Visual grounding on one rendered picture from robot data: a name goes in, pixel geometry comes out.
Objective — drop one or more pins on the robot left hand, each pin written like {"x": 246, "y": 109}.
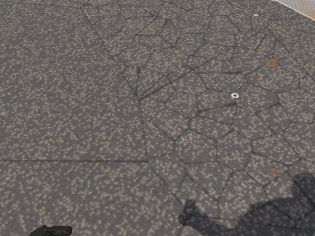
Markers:
{"x": 56, "y": 230}

